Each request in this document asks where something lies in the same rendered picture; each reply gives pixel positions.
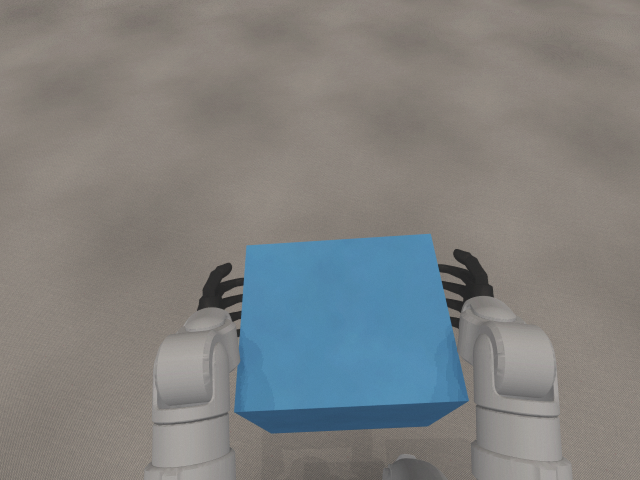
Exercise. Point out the carton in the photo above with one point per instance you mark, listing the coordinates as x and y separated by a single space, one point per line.
346 334

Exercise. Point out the robot right forearm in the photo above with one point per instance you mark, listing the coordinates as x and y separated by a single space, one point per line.
516 391

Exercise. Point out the robot right shin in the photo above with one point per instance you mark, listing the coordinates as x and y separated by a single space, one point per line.
405 456

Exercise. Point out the robot left forearm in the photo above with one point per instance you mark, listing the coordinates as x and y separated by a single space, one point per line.
191 400

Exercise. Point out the robot right hand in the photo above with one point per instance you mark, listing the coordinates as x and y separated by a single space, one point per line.
475 278

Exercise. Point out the robot left hand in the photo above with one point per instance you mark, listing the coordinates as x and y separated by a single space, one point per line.
213 291

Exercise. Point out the right robot thigh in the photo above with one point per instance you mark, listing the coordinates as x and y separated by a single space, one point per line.
412 469

